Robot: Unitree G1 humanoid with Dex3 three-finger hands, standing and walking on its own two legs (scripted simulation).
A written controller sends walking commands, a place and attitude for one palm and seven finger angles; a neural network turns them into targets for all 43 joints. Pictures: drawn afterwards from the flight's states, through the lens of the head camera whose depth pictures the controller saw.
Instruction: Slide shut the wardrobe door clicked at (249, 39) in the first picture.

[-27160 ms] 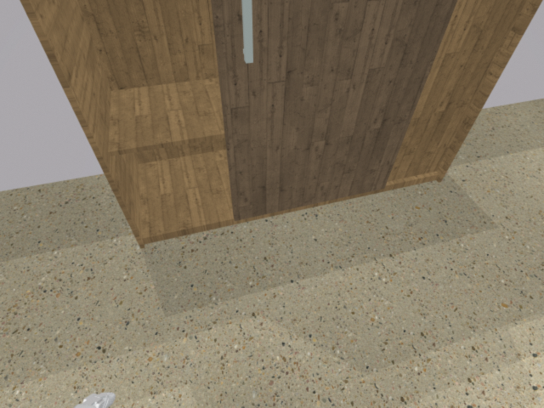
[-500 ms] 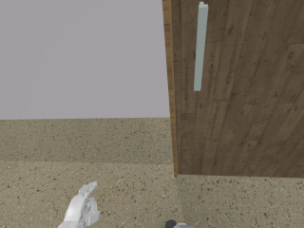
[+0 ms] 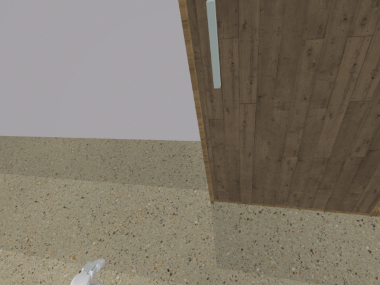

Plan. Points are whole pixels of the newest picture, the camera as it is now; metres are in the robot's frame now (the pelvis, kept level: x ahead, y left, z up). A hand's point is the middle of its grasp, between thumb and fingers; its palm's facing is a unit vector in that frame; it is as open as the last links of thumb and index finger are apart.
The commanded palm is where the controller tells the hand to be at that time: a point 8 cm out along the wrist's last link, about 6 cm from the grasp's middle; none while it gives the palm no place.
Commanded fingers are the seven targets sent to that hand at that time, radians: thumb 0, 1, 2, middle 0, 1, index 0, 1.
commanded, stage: stop stepping back and stand still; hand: right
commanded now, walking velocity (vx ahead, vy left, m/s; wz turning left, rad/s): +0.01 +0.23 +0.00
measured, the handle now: (215, 46) +0.75 -0.10 +0.21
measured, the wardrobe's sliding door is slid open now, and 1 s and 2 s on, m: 0.00 0.00 0.00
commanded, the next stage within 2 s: let the arm hang, fingers relaxed in 0.70 s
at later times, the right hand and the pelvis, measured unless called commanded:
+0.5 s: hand out of the picture +0.04 -0.40 +0.20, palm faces +0.66 +0.72 -0.23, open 7.5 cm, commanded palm -0.03 -0.41 +0.22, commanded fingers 0.00 -0.90 -0.90 0.20 0.30 0.20 0.30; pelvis -0.13 -0.09 +0.01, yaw -8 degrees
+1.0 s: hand out of the picture +0.00 -0.33 -0.10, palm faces +0.25 +0.92 -0.32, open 7.4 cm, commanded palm none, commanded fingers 0.00 -0.90 -0.90 0.20 0.30 0.20 0.30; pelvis -0.12 -0.09 +0.00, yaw -12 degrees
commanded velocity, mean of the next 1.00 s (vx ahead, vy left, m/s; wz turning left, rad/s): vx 0.11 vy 0.13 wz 0.00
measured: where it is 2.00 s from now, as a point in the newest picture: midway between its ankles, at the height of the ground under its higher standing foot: outside the picture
